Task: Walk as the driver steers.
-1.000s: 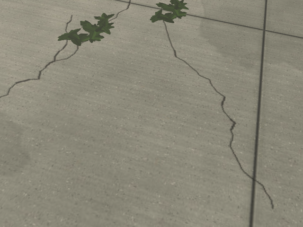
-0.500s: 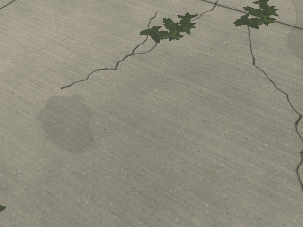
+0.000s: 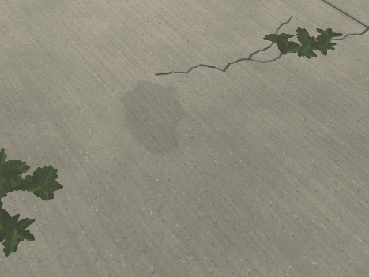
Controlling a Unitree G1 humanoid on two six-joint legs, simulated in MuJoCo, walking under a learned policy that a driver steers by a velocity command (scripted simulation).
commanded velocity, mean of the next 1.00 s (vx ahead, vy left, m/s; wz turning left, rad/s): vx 0.00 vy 0.00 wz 0.19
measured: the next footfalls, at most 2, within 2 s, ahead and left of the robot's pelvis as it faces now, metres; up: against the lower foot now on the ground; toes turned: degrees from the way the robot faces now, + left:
right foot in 0.32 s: +0.07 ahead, -0.14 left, +0.00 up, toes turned +9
left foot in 1.46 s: +0.13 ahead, +0.13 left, +0.00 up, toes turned +9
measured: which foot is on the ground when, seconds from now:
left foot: down 0.00-1.00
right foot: up 0.00-0.30, down 0.32-1.00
